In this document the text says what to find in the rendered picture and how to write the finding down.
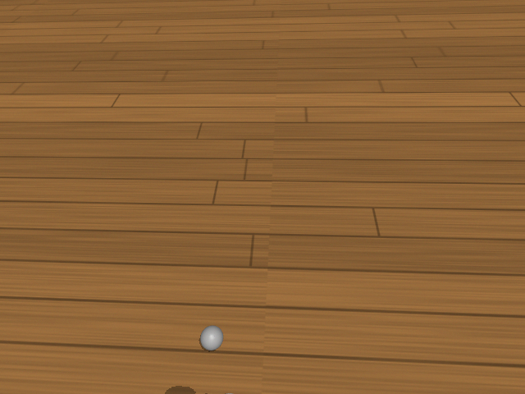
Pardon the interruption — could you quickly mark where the ball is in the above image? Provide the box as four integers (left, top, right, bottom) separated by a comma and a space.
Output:
200, 325, 223, 350

